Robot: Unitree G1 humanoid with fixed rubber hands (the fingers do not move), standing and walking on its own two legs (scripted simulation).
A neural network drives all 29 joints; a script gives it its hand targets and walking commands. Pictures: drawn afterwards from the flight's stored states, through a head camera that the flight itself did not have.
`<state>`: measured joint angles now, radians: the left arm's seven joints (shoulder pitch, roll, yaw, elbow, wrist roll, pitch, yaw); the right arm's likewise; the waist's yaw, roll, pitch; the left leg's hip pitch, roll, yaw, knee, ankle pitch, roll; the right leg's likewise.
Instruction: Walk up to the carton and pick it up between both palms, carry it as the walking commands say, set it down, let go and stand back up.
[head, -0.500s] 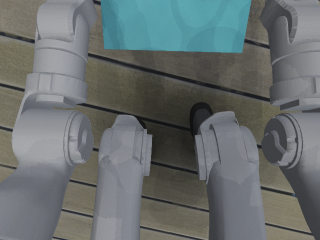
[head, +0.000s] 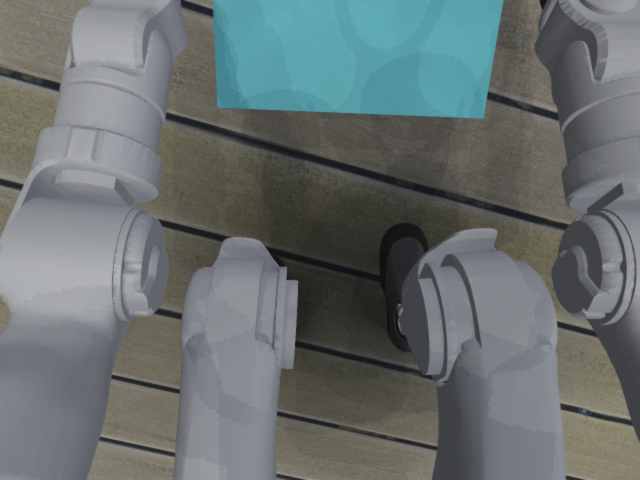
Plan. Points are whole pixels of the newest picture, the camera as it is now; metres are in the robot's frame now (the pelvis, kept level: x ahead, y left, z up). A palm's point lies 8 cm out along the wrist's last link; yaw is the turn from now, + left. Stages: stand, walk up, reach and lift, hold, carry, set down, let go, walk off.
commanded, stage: set down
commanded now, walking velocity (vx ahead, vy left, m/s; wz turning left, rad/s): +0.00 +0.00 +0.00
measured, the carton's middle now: out of the picture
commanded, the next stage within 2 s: none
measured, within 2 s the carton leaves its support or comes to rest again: rests again in 0.48 s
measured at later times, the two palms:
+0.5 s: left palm out of the picture +0.56 +0.13 -0.19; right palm out of the picture +0.53 -0.21 -0.19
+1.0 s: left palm out of the picture +0.56 +0.14 -0.20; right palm out of the picture +0.53 -0.22 -0.20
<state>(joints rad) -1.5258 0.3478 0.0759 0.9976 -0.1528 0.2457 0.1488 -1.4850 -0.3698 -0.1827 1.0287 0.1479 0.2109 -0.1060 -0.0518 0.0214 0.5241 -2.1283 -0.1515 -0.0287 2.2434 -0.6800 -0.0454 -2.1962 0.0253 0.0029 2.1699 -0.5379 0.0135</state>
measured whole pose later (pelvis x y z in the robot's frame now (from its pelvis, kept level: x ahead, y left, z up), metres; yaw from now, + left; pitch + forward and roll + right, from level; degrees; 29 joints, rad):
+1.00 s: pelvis +0.00 +0.00 -0.02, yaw +0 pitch +31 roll -1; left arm -1.57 0.37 0.09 1.16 -0.15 0.17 0.09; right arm -1.55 -0.40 -0.15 1.20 0.17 0.15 -0.02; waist -0.06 0.03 0.52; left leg -2.18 -0.10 0.00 2.30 -0.66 -0.01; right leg -2.23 -0.02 -0.01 2.22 -0.53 0.00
